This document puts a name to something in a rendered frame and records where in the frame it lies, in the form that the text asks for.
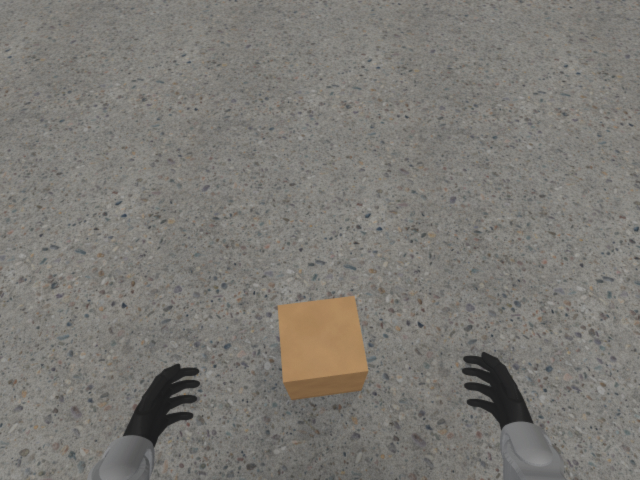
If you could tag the right robot hand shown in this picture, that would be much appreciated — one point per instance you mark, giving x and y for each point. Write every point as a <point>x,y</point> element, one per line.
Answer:
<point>509,405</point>

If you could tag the left robot hand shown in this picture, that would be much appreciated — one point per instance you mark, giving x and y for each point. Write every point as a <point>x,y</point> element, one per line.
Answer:
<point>149,419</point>

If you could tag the carton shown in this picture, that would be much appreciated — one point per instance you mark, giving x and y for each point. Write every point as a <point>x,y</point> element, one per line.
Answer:
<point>322,350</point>

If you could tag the right robot forearm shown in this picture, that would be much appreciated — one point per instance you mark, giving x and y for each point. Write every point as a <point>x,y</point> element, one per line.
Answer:
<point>528,454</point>

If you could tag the left robot forearm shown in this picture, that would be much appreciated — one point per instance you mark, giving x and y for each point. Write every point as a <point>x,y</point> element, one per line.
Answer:
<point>129,457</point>

